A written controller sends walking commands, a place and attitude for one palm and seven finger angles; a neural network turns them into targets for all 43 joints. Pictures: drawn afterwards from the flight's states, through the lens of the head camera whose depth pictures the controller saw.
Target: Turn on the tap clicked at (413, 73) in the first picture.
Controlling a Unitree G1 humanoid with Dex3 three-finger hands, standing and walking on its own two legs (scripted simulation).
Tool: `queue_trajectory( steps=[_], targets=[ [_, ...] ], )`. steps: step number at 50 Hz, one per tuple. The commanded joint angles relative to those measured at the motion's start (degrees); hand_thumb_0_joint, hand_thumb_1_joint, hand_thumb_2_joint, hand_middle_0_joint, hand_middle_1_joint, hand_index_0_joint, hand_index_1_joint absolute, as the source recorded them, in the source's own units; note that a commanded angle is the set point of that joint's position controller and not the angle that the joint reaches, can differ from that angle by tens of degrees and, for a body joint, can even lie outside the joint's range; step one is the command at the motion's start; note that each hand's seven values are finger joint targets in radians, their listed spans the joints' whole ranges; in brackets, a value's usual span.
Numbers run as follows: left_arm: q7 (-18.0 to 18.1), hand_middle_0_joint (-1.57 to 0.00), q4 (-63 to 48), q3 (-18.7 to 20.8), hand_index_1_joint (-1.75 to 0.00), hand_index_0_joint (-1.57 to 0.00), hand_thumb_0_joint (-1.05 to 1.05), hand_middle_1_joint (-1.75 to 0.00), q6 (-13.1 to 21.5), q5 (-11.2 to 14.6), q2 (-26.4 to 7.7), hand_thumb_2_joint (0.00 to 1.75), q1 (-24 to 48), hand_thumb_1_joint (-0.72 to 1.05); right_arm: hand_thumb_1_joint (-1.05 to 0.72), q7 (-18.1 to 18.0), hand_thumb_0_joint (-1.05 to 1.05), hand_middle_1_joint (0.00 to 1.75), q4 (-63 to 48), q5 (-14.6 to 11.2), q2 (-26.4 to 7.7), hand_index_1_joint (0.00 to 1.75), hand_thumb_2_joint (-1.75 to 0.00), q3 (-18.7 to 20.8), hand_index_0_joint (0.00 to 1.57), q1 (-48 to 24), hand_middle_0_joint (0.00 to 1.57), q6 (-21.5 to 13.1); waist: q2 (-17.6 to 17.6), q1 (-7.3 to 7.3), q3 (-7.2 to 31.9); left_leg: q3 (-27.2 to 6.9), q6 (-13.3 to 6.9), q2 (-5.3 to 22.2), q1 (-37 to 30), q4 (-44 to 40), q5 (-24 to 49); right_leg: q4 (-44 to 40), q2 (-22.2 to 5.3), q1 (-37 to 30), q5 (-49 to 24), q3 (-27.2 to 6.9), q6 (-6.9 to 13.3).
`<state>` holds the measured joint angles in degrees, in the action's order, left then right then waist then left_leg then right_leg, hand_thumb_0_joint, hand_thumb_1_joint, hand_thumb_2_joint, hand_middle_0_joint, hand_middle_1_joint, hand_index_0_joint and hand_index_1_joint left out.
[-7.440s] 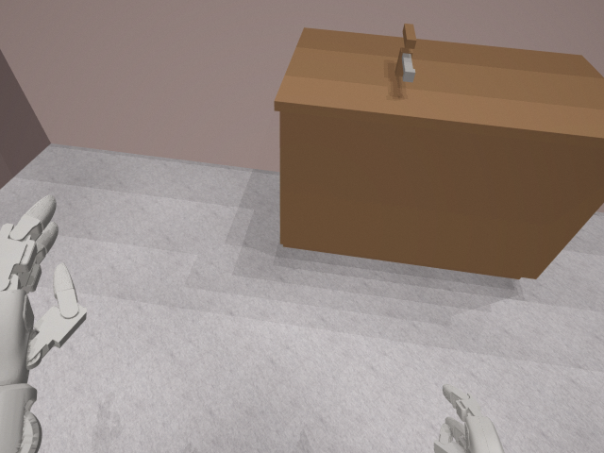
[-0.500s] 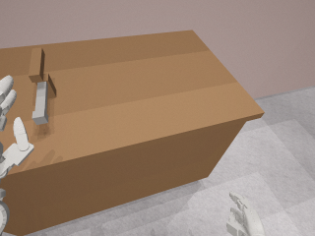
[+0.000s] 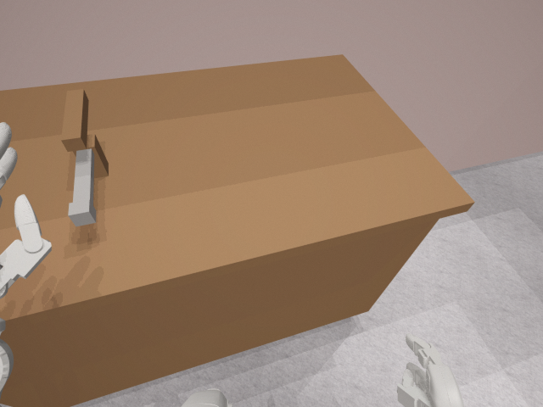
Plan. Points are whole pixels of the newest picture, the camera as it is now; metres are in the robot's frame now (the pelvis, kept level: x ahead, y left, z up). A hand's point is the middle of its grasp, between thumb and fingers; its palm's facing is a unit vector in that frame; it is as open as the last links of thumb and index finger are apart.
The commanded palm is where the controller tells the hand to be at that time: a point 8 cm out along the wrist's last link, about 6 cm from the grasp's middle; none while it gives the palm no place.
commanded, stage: come to a stop and stand still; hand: left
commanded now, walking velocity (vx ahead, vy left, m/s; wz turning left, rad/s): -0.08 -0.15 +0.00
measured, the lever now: (82, 213) +0.35 +0.31 +0.06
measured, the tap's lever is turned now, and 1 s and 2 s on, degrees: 0 0 0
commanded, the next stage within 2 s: look again from close up in 1.40 s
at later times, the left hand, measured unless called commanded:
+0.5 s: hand (50, 225) +0.25 +0.26 +0.19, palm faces +0.36 -0.86 -0.36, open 7.5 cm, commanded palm +0.19 +0.30 +0.20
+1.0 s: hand (18, 241) +0.24 +0.29 +0.17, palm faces +0.31 -0.85 -0.42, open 7.5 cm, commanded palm +0.18 +0.32 +0.20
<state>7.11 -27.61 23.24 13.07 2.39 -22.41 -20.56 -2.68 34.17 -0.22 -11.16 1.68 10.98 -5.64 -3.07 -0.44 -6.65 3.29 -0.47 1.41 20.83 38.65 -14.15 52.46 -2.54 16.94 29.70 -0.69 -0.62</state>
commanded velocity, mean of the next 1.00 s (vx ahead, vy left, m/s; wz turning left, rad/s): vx -0.01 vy -0.01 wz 0.00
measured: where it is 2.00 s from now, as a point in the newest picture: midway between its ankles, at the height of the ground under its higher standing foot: outside the picture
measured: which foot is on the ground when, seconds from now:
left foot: down 0.00-1.00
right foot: up 0.00-0.08, down 0.10-1.00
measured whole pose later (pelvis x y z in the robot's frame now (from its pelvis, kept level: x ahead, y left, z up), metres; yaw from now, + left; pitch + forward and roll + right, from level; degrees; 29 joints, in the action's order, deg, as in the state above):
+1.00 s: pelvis +0.01 +0.04 +0.02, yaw -1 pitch -1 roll -2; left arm 3.7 -23.1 20.3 13.9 1.2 -22.7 -23.5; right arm -1.8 33.4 -0.5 -11.0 -1.8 14.0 -7.8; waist -1.2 -1.4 -3.9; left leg 2.4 -3.9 -1.6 15.9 27.1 -10.9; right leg 24.0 -0.2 11.4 12.1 -0.7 -1.4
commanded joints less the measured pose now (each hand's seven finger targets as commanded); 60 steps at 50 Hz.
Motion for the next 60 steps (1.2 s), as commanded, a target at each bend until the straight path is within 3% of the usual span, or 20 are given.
queue_trajectory(
  steps=[1, 3, 4, 6, 7, 9, 12, 14, 30, 31, 32, 33, 35, 37, 41, 43, 47, 48, 54, 60],
  targets=[
    [0.53, -0.2, -16.78, 4.94, -0.3, -0.2, 0.0, -0.3, 4.18, 0.12, -8.06, 0.9, 0.74, 0.9, -0.9, 1.38, 0.0, 0.3, -9.49, 0.08, -6.11, 0.3, -0.9, 1.08, 0.2, -4.32, 0.2, -4.81, 14.02, -0.58, 13.18, -15.28, -9.3, 12.72, -8.43, -18.7, 7.83, -7.4, 0.67, 1.08, -2.97, -0.22, 0.83],
    [0.83, -0.2, -15.92, 5.72, -0.3, -0.2, 0.0, -0.3, 3.39, 0.04, -8.93, 0.9, -2.39, 0.9, -0.9, 1.72, 0.0, 0.3, -9.95, -0.2, -6.33, 0.3, -0.9, -0.03, 0.2, -5.0, 0.2, -5.27, 13.59, -1.07, 13.84, -9.06, -5.37, 9.91, -4.11, -15.38, 4.05, -22.62, 2.27, -8.87, -11.64, 1.84, 0.71],
    [0.91, -0.2, -14.86, 5.63, -0.3, -0.2, 0.0, -0.3, 3.06, -0.3, -8.96, 0.9, -2.33, 0.9, -0.9, 1.69, 0.0, 0.3, -10.05, -0.21, -6.19, 0.3, -0.9, -0.26, 0.2, -4.67, 0.2, -5.04, 10.09, -0.57, 13.24, -6.41, -3.23, 7.13, 0.11, -12.96, -1.9, -28.23, 1.38, -12.88, -16.0, -0.09, 1.0],
    [0.65, -0.2, -10.85, 5.02, -0.3, -0.2, 0.0, -0.3, 1.72, 0.13, -7.92, 0.9, -1.83, 0.9, -0.9, 1.59, 0.0, 0.3, -9.63, 0.23, -5.58, 0.3, -0.9, -0.41, 0.2, -3.93, 0.2, -5.01, -3.47, -0.22, 9.35, -1.36, 0.94, -1.01, -1.65, -4.55, -7.5, -38.21, -4.16, -3.97, -11.15, -12.87, 4.23],
    [0.37, -0.2, -9.4, 3.37, -0.3, -0.2, 0.0, -0.3, 0.68, 0.64, -6.12, 0.9, -2.23, 0.9, -0.9, 1.67, 0.0, 0.3, -9.42, 0.11, -6.22, 0.3, -0.9, 0.37, 0.2, -3.14, 0.2, -4.52, -8.02, -0.03, 6.85, -2.54, 1.39, -1.46, -3.11, 0.1, -3.76, -40.27, -7.48, 0.49, -8.45, -17.4, 6.75],
    [1.07, -0.2, -8.81, 3.74, -0.3, -0.2, 0.0, -0.3, 0.07, 0.75, -6.9, 0.9, -0.76, 0.9, -0.9, 1.35, 0.0, 0.3, -8.34, -0.1, -5.64, 0.3, -0.9, -0.72, 0.2, -4.02, 0.2, -3.75, -3.89, 0.41, 7.77, -3.48, 1.26, -0.56, -4.36, -2.56, 0.71, -37.05, -7.64, -2.0, -19.46, -13.06, 7.31],
    [0.81, -0.2, -6.77, 2.24, -0.3, -0.2, 0.0, -0.3, -0.18, 0.49, -6.32, 0.9, 2.36, 0.9, -0.9, 0.18, 0.0, 0.3, -8.11, -0.16, -6.51, 0.3, -0.9, -0.52, 0.2, -5.11, 0.2, -3.38, 1.7, -0.45, 11.13, -5.15, 0.34, 1.05, -12.12, -13.09, 11.6, -31.62, -0.24, -4.65, -25.25, -4.26, 2.17],
    [0.99, -0.2, -9.13, 1.72, -0.3, -0.2, 0.0, -0.3, -0.43, 0.16, -6.83, 0.9, 3.07, 0.9, -0.9, -0.35, 0.0, 0.3, -8.77, -0.26, -6.74, 0.3, -0.9, -0.81, 0.2, -5.71, 0.2, -3.02, 8.95, -0.5, 14.68, -7.98, -0.98, 4.03, -14.9, -15.04, 22.69, -27.46, 1.69, -7.51, -29.34, 0.01, 0.56],
    [1.16, -0.2, -9.89, 1.8, -0.3, -0.2, 0.0, -0.3, -0.63, 0.86, -6.57, 0.9, -2.43, 0.9, -0.9, -0.79, 0.0, 0.3, -10.16, -0.47, -7.2, 0.3, -0.9, -0.18, 0.2, -5.85, 0.2, -1.43, 6.16, -0.58, 12.95, -6.26, 0.05, 2.4, -10.0, -18.44, 13.57, -33.83, 1.77, -11.87, -28.46, -0.01, 0.76],
    [0.5, -0.2, -25.0, 34.97, -0.3, -0.2, 0.0, -0.3, 5.96, -8.59, -53.39, 0.9, 59.09, 0.9, -0.9, -0.08, 0.0, 0.3, -10.68, 1.81, -10.32, 0.3, -0.9, 0.96, 0.2, 0.92, 0.2, -4.31, 0.68, -1.43, 1.32, -4.42, -2.22, 4.31, -0.82, -10.16, 13.11, -38.97, -2.99, 0.3, -28.22, -4.82, -2.04],
    [-1.91, -0.2, 9.26, 11.03, -0.3, -0.2, 0.0, -0.3, 3.42, -2.74, -17.0, 0.9, 26.25, 0.9, -0.9, 0.09, 0.0, 0.3, -6.65, -0.17, -2.64, 0.3, -0.9, -1.94, 0.2, -3.6, 0.2, -4.24, 0.7, -0.33, 13.93, -5.51, -1.79, -0.21, -12.06, -13.02, 16.68, -34.13, -3.85, -1.92, -27.34, -5.06, 3.38],
    [-2.34, -0.2, 7.23, 4.7, -0.3, -0.2, 0.0, -0.3, 2.29, -0.78, -7.66, 0.9, 14.11, 0.9, -0.9, 1.21, 0.0, 0.3, -9.83, -1.38, -6.93, 0.3, -0.9, 1.9, 0.2, -2.72, 0.2, -4.75, 13.13, -2.41, 17.62, -3.77, -0.67, 0.83, -19.2, -13.62, 19.64, -29.47, -1.26, -5.06, -32.54, -5.27, 4.5],
    [-2.81, -0.2, -1.4, 0.41, -0.3, -0.2, 0.0, -0.3, 3.27, -0.08, -6.04, 0.9, 7.65, 0.9, -0.9, 2.7, 0.0, 0.3, -10.64, -1.38, -7.77, 0.3, -0.9, 1.68, 0.2, -1.72, 0.2, -4.98, 12.48, -2.17, 18.63, -4.52, -1.25, 2.66, -15.06, -12.55, 18.98, -29.05, -1.17, -8.83, -31.11, -4.42, 1.81],
    [-2.59, -0.2, -6.43, -1.92, -0.3, -0.2, 0.0, -0.3, 3.17, 0.19, -5.05, 0.9, 1.72, 0.9, -0.9, 3.52, 0.0, 0.3, -11.32, -1.34, -7.7, 0.3, -0.9, 1.31, 0.2, -3.66, 0.2, -5.17, 4.78, -2.58, 15.34, -5.01, -1.02, 2.08, -11.24, -14.06, 10.98, -31.5, -1.03, -8.31, -25.53, -4.2, 1.39],
    [-1.47, -0.2, -6.41, 4.21, -0.3, -0.2, 0.0, -0.3, 3.33, 0.28, -10.25, 0.9, -0.71, 0.9, -0.9, 2.24, 0.0, 0.3, -11.28, -0.84, -7.68, 0.3, -0.9, 0.4, 0.2, -5.15, 0.2, -4.8, -2.01, -2.0, 9.8, -5.68, -0.58, 1.52, -7.26, -17.03, -3.06, -35.53, -0.47, -3.97, -12.8, -3.28, 1.82],
    [-0.98, -0.2, -9.0, 8.85, -0.3, -0.2, 0.0, -0.3, 4.14, 0.08, -14.61, 0.9, 2.63, 0.9, -0.9, 1.22, 0.0, 0.3, -11.03, -0.86, -7.69, 0.3, -0.9, 0.01, 0.2, -6.39, 0.2, -4.59, 1.69, -1.64, 8.3, -6.53, -0.91, 1.85, -7.48, -18.78, -5.93, -35.72, 0.1, -1.95, -9.2, -3.0, 1.82],
    [-1.34, -0.2, -10.03, 6.59, -0.3, -0.2, 0.0, -0.3, 5.83, -0.4, -11.42, 0.9, 6.61, 0.9, -0.9, 0.39, 0.0, 0.3, -11.12, -0.61, -7.31, 0.3, -0.9, -0.15, 0.2, -4.68, 0.2, -5.72, 10.24, -1.42, 10.05, -9.62, -2.51, 4.23, -3.49, -23.44, -14.08, -30.4, 1.65, -8.33, -13.02, -0.68, 1.36],
    [-1.24, -0.2, -11.94, 7.07, -0.3, -0.2, 0.0, -0.3, 5.94, -0.59, -12.3, 0.9, 7.34, 0.9, -0.9, 0.34, 0.0, 0.3, -11.08, -0.69, -7.08, 0.3, -0.9, -0.54, 0.2, -5.84, 0.2, -6.07, 12.13, -1.6, 10.83, -9.76, -2.66, 4.62, -4.34, -23.81, -13.25, -29.57, 1.83, -8.91, -14.67, -0.15, 1.17],
    [-1.18, -0.2, -8.98, 1.79, -0.3, -0.2, 0.0, -0.3, 5.21, -1.05, -6.29, 0.9, 2.46, 0.9, -0.9, 1.15, 0.0, 0.3, -9.11, -0.37, -7.62, 0.3, -0.9, 0.01, 0.2, -3.66, 0.2, -7.29, 6.82, -1.35, 12.17, -8.69, -1.77, 3.75, -8.16, -20.52, -3.19, -32.25, 1.36, -8.49, -20.1, -0.04, 1.23],
    [-1.0, -0.2, -9.88, 2.97, -0.3, -0.2, 0.0, -0.3, 4.62, -0.81, -7.78, 0.9, 1.9, 0.9, -0.9, 1.3, 0.0, 0.3, -9.2, -0.41, -7.59, 0.3, -0.9, 0.35, 0.2, -3.59, 0.2, -6.02, 7.76, -1.1, 13.47, -8.22, -0.36, 3.51, -10.71, -18.75, 9.92, -31.32, 1.05, -8.88, -24.68, 0.62, 1.29]
  ],
)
